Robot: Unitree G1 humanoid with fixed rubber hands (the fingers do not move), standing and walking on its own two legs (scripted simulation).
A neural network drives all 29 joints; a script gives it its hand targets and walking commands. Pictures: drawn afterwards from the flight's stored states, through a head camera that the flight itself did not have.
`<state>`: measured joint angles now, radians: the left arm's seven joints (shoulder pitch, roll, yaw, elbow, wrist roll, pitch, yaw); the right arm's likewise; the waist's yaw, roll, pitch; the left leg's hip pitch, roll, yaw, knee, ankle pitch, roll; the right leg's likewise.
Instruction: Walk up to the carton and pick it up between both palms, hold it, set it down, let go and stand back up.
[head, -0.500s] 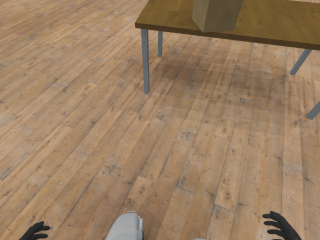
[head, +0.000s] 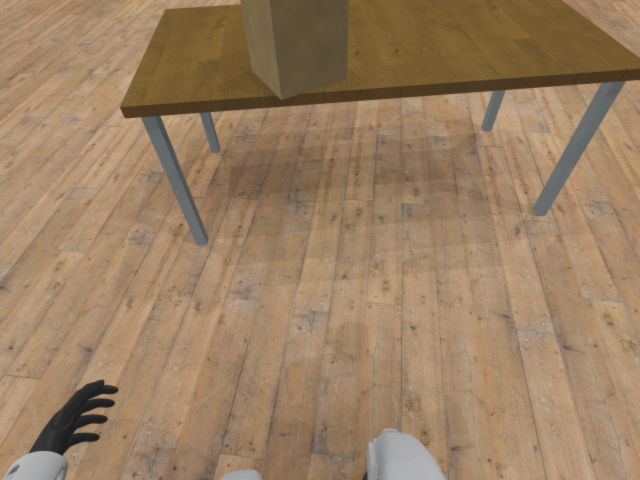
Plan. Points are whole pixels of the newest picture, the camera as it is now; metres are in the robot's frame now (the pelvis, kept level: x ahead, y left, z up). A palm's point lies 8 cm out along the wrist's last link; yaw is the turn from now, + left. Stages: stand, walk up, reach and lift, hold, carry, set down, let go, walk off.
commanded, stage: walk up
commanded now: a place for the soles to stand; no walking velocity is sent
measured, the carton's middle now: (294, 29) +1.15 +0.06 +0.04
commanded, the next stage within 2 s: none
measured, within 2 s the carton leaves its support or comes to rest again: neither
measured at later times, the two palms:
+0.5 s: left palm (79, 381) +0.26 +0.35 -0.08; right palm (514, 300) +0.34 -0.28 -0.03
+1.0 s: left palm (93, 297) +0.38 +0.37 -0.06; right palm (452, 187) +0.60 -0.25 -0.04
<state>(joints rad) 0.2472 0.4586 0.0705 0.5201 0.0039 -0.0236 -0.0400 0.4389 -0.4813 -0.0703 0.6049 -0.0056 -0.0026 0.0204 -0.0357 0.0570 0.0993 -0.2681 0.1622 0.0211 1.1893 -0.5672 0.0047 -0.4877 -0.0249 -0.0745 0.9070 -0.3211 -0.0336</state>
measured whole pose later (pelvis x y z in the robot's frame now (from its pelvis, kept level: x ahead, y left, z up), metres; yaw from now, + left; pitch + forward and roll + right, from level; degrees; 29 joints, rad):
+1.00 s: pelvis +0.40 +0.03 +0.01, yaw +9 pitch -6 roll +0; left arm 0.45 0.49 0.06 0.59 0.03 -0.03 0.00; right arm 0.31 -0.45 -0.06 0.54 0.00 -0.03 0.04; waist 0.06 0.00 0.08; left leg -0.45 0.06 0.06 0.83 -0.29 0.03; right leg -0.25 -0.13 -0.14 0.89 -0.53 0.02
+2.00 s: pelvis +0.62 +0.01 +0.05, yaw +8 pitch -4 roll +0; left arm 0.10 0.42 -0.01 0.93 -0.04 -0.01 -0.01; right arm 0.08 -0.42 -0.01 0.94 0.03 0.01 0.00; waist 0.03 0.00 0.11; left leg -0.10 0.03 0.01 0.54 -0.36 -0.03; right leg -0.24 -0.08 -0.11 0.57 -0.24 0.02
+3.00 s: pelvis +0.76 -0.01 +0.03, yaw +9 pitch -7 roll +0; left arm 0.28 0.38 0.03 0.83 -0.02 -0.01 0.01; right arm 0.12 -0.37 -0.07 0.85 -0.02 0.02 0.01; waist 0.05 0.01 0.19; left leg -0.33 0.03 0.02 0.61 -0.14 -0.02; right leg -0.08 -0.05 -0.11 0.67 -0.41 0.00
